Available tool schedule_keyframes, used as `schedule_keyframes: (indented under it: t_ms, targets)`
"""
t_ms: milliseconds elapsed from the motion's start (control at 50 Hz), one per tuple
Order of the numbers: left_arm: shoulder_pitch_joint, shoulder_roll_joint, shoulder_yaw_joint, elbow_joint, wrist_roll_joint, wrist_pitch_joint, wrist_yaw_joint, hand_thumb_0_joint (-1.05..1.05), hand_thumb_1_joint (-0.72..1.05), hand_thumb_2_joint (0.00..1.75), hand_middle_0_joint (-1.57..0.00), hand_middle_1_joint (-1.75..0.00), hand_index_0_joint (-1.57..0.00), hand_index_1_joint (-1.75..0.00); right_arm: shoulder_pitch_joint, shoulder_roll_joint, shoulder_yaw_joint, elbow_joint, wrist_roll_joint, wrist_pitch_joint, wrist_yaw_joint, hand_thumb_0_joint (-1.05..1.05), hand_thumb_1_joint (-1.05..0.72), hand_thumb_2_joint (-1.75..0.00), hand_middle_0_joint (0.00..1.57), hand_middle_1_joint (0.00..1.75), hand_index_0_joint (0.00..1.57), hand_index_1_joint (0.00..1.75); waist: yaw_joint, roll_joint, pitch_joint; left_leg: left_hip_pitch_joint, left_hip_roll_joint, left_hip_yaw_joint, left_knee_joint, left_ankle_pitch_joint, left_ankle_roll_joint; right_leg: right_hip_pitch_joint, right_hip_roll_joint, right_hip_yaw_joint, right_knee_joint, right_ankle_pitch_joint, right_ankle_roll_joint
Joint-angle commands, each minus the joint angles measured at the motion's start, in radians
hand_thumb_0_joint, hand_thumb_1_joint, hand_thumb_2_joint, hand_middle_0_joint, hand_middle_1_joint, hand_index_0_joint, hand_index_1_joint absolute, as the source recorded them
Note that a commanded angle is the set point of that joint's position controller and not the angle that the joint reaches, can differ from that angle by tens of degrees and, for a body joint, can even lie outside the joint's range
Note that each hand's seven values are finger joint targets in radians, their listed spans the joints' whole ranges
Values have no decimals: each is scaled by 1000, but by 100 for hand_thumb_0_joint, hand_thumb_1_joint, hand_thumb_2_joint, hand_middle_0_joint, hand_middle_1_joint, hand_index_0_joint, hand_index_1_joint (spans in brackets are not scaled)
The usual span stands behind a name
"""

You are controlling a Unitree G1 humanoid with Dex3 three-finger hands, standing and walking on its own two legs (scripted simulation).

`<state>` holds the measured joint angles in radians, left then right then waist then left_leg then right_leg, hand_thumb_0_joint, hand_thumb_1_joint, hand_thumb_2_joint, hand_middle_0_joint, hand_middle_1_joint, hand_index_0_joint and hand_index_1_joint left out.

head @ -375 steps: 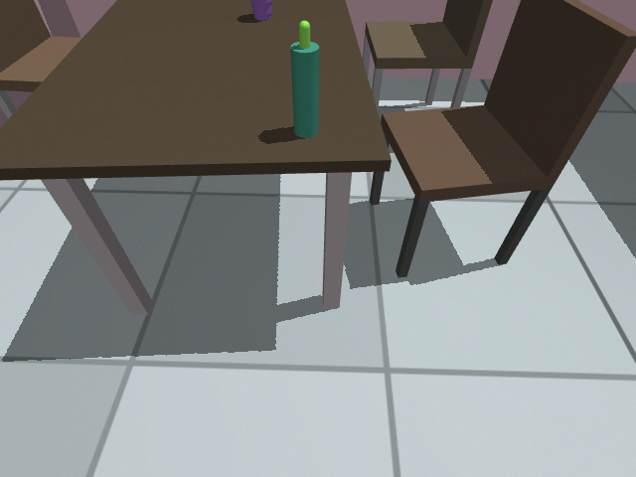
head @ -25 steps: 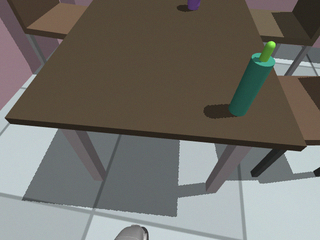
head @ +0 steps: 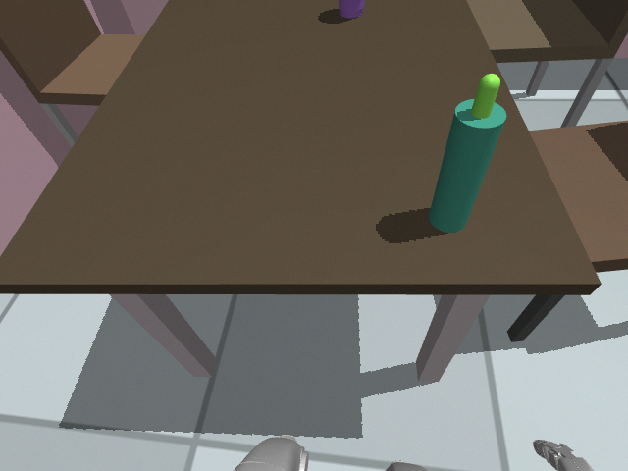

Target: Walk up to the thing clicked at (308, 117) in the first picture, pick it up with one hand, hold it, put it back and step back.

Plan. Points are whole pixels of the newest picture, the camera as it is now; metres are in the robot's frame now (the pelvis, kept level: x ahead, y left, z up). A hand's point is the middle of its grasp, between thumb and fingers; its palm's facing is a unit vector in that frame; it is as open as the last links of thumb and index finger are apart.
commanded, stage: walk up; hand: right
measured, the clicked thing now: (465, 160) +0.49 -0.17 +0.11
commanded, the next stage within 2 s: stand in 1.42 s
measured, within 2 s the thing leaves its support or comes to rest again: neither
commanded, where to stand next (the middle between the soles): +0.06 +0.03 m, yaw +2 degrees
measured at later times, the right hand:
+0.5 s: hand out of the picture +0.12 -0.22 -0.13, palm faces -0.11 +0.92 -0.38, open 7.4 cm
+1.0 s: hand out of the picture +0.11 -0.21 -0.13, palm faces -0.12 +0.94 -0.32, open 7.4 cm
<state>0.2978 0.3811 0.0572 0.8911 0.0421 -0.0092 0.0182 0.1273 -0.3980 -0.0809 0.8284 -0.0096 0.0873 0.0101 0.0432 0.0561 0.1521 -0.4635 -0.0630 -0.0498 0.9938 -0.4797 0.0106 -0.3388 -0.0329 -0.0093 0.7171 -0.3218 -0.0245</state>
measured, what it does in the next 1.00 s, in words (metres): steps on the spot: left foot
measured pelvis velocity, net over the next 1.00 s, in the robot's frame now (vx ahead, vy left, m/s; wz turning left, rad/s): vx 0.00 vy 0.03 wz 0.09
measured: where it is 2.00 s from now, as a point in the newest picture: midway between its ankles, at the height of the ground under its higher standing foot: outside the picture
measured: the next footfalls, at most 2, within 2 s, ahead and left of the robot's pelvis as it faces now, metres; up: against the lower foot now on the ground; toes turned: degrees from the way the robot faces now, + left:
left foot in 0.26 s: +0.00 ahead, +0.16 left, +0.00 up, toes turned +3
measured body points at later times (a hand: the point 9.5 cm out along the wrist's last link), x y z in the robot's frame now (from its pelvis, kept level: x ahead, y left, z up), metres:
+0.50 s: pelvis +0.00 +0.02 +0.01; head +0.00 +0.04 +0.46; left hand +0.05 +0.32 -0.12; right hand +0.12 -0.27 -0.10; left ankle -0.04 +0.16 -0.72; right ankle +0.04 -0.11 -0.72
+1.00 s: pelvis +0.00 +0.03 +0.03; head +0.00 +0.03 +0.48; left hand +0.05 +0.34 -0.10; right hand +0.12 -0.26 -0.11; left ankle -0.04 +0.16 -0.72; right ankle +0.04 -0.11 -0.72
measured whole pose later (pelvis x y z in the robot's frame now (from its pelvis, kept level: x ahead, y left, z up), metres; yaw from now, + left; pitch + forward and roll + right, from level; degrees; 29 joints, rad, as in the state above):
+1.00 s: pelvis +0.00 +0.03 +0.03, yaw +5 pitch -3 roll +0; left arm 0.10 0.36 0.01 1.12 0.01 -0.01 -0.01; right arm 0.09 -0.35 0.00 1.10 0.00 -0.01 0.01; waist 0.02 0.01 0.06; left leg -0.08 0.00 -0.04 0.37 -0.24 -0.01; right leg -0.17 -0.05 -0.03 0.36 -0.15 0.03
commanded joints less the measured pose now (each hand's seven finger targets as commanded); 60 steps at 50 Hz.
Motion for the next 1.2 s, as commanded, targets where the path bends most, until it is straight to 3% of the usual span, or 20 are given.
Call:
schedule_keyframes:
  t_ms: [0,40,80,140,180,220,240,260,280,300,320,340,360,380,400,440,480,560,620,1180]
  targets:
    - [-121,233,75,-114,-12,-29,25,0,90,90,-20,-30,-20,-30,124,-165,-55,-35,15,-26,-9,0,-90,-90,20,30,20,30,-71,-177,-124,-47,-35,-147,275,25,-9,36,-214,227,-350,227,-160]
    - [-92,228,76,-122,-5,-32,20,0,90,90,-20,-30,-20,-30,136,-184,-47,-34,15,-37,-9,0,-90,-90,20,30,20,30,-31,-210,-205,-61,-6,-107,218,45,-34,178,-192,213,-323,115,-158]
    - [-24,214,74,-113,2,-33,16,0,90,90,-20,-30,-20,-30,95,-175,-25,-36,15,-54,-11,0,-90,-90,20,30,20,30,18,-235,-244,-104,28,-70,7,4,-40,363,-198,206,-291,145,-164]
    - [18,238,85,-92,4,-21,9,0,90,90,-20,-30,-20,-30,47,-154,-7,-36,-1,-78,-10,0,-90,-90,20,30,20,30,55,-290,-225,-29,54,-2,-251,-94,-43,387,-224,186,-231,245,-197]
    - [-3,252,83,-91,-9,-11,1,0,90,90,-20,-30,-20,-30,82,-154,-6,-8,-8,-96,-16,0,-90,-90,20,30,20,30,33,-300,-201,99,40,40,-401,-21,-26,284,-215,147,-174,378,-176]
    - [-59,251,71,-94,-31,1,-4,0,90,90,-20,-30,-20,-30,153,-142,-7,39,-12,-111,-22,0,-90,-90,20,30,20,30,-23,-242,-208,268,19,91,-591,273,-9,183,-177,77,-70,472,-113]
    - [-87,215,52,-107,-37,3,-5,0,90,90,-20,-30,-20,-30,173,-166,-15,51,-16,-117,-28,0,-90,-90,20,30,20,30,-39,-187,-216,340,57,25,-585,354,10,99,-169,77,-31,424,-71]
    - [-95,165,35,-114,-43,5,-7,0,90,90,-20,-30,-20,-30,148,-219,-22,44,-21,-123,-32,0,-90,-90,20,30,20,30,-25,-34,-205,356,195,-188,-609,401,59,-8,-107,42,27,269,-27]
    - [-122,143,29,-103,-52,12,-8,0,90,90,-20,-30,-20,-30,62,-275,-19,21,-19,-129,-29,0,-90,-90,20,30,20,30,-11,77,-155,230,342,-381,-649,331,150,-30,3,-6,10,-33,17]
    - [-147,201,48,-70,-42,14,-3,0,90,90,-20,-30,-20,-30,4,-293,-22,20,-3,-124,-24,0,-90,-90,20,30,20,30,-22,101,-117,73,381,-374,-639,290,227,106,-14,24,65,-176,9]
    - [-129,202,45,-51,-40,9,-7,0,90,90,-20,-30,-20,-30,-38,-256,-12,22,-6,-120,-22,0,-90,-90,20,30,20,30,5,82,-98,49,324,-280,-601,299,202,159,-24,31,-3,-134,2]
    - [-115,182,39,-37,-39,-2,-12,0,90,90,-20,-30,-20,-30,-39,-220,5,28,-4,-117,-21,0,-90,-90,20,30,20,30,17,90,-104,104,248,-153,-553,340,134,166,-25,21,-160,-65,-7]
    - [-112,192,33,-20,-39,-14,-13,0,90,90,-20,-30,-20,-30,-51,-181,18,28,2,-120,-22,0,-90,-90,20,30,20,30,12,78,-121,135,184,-77,-512,414,71,171,-59,42,-199,190,-17]
    - [-100,209,34,-7,-42,-21,-12,0,90,90,-20,-30,-20,-30,-31,-170,23,35,7,-122,-23,0,-90,-90,20,30,20,30,3,81,-142,145,154,-55,-476,445,38,207,-82,72,-208,350,-31]
    - [-132,221,32,5,-44,-21,-11,0,90,90,-20,-30,-20,-30,4,-160,24,57,10,-119,-22,0,-90,-90,20,30,20,30,-18,60,-139,149,129,-54,-488,362,20,185,-109,116,-230,315,-51]
    - [-190,218,23,15,-39,-17,-16,0,90,90,-20,-30,-20,-30,30,-164,24,86,8,-111,-18,0,-90,-90,20,30,20,30,-40,39,-118,171,154,-95,-585,138,36,125,-112,117,-259,95,-51]
    - [-192,193,9,37,-41,-18,-21,0,90,90,-20,-30,-20,-30,-23,-175,22,95,1,-112,-15,0,-90,-90,20,30,20,30,-25,21,-102,198,170,-107,-596,152,45,102,-80,97,-298,47,-32]
    - [-194,190,3,87,-41,-31,-22,0,90,90,-20,-30,-20,-30,-40,-173,30,117,9,-124,-16,0,-90,-90,20,30,20,30,-27,-14,-162,245,172,-85,-600,324,37,187,-86,78,-313,238,-24]
    - [-218,185,0,105,-44,-35,-22,0,90,90,-20,-30,-20,-30,-42,-172,33,141,10,-123,-17,0,-90,-90,20,30,20,30,-35,-33,-192,282,169,-68,-614,385,28,216,-99,79,-335,297,-16]
    - [-270,173,4,188,-34,-21,-18,0,90,90,-20,-30,-20,-30,-63,-160,36,237,2,-118,-17,0,-90,-90,20,30,20,30,-34,-49,-164,272,167,-57,-733,350,11,287,-98,54,-412,248,15]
